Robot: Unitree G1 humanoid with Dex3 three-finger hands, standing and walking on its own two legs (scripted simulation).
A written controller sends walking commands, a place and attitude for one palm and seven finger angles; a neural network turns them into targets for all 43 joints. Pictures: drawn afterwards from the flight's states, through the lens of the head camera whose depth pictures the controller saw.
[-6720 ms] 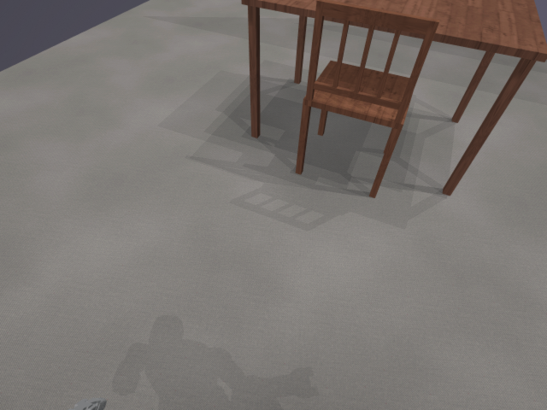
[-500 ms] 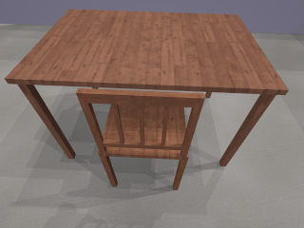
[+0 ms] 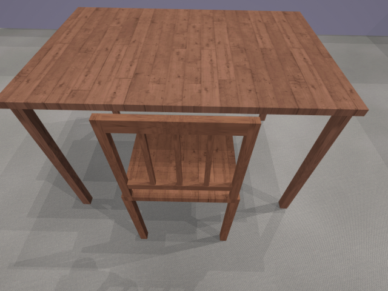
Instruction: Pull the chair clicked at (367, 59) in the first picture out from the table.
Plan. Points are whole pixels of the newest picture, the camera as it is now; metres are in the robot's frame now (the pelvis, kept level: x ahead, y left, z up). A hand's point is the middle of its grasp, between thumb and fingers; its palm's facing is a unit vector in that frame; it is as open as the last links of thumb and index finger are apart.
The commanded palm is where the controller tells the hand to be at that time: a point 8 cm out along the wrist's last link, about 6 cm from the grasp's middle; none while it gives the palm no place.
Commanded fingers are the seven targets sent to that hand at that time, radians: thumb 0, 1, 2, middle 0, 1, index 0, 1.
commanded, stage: look again from close up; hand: left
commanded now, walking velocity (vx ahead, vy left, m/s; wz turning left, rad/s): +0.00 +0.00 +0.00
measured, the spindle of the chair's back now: (178, 161) +0.49 +0.07 -0.10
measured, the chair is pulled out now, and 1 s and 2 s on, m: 0.00 0.00 0.00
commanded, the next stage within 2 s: shuffle to correct the standing spot in 0.76 s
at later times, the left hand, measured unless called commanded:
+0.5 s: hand out of the picture +0.00 +0.22 -0.18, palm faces +0.00 -0.98 -0.19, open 7.4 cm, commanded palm none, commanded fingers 0.00 0.90 0.90 -0.20 -0.30 -0.20 -0.30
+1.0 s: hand out of the picture -0.03 +0.21 -0.18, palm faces +0.00 -0.99 -0.17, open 7.4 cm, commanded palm none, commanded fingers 0.00 0.90 0.90 -0.20 -0.30 -0.20 -0.30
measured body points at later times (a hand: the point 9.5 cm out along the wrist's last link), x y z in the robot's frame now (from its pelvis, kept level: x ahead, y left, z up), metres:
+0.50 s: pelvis +0.00 +0.04 +0.00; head +0.01 +0.05 +0.45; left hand +0.00 +0.27 -0.16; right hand +0.01 -0.19 -0.15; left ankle -0.01 +0.12 -0.73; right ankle -0.06 -0.09 -0.73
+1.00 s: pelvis +0.00 +0.04 +0.01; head +0.00 +0.06 +0.45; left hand -0.03 +0.26 -0.16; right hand +0.00 -0.18 -0.15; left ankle -0.01 +0.12 -0.73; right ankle -0.06 -0.09 -0.73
